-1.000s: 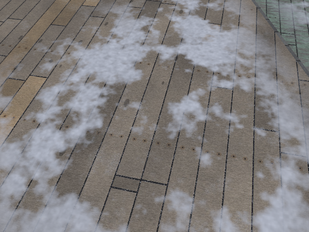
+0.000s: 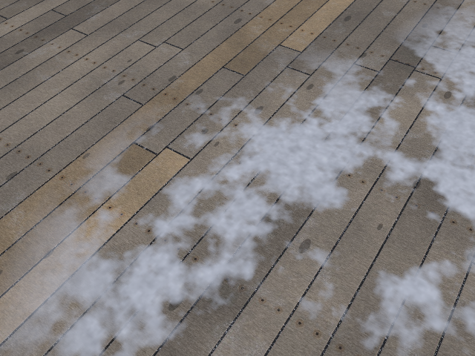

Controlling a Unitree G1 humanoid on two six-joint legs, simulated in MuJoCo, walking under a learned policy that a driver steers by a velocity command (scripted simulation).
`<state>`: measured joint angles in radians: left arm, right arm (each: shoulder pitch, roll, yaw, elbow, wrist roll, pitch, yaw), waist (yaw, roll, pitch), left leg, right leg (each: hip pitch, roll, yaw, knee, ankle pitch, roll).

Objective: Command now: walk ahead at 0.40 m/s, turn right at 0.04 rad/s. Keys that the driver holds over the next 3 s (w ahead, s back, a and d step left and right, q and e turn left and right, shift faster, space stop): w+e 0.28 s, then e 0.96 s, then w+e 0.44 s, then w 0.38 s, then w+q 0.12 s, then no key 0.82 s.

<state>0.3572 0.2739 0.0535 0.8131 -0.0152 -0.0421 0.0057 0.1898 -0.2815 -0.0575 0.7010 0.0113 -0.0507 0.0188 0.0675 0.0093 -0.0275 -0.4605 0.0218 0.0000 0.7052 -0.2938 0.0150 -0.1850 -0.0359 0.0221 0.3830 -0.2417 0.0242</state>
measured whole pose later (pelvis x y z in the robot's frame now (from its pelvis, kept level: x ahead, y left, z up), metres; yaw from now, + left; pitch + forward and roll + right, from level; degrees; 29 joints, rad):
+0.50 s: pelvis +0.20 +0.00 -0.02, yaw -13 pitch +2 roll +2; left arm 0.08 0.27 0.06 0.64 -0.01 -0.03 -0.06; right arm 0.34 -0.28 -0.08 0.82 0.02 -0.05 -0.04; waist -0.07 -0.03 0.04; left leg 0.03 0.03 0.21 0.35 -0.41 -0.03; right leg -0.61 -0.03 -0.03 0.62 -0.04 -0.04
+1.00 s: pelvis +0.31 +0.00 -0.02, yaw -31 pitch +2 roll +0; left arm 0.17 0.32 0.09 0.61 -0.01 0.05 0.02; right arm 0.15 -0.28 -0.06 0.71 0.00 -0.02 -0.02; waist 0.02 -0.02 0.02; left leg -0.36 -0.02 -0.10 0.55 -0.25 -0.03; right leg -0.42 0.16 0.21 0.55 -0.16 -0.02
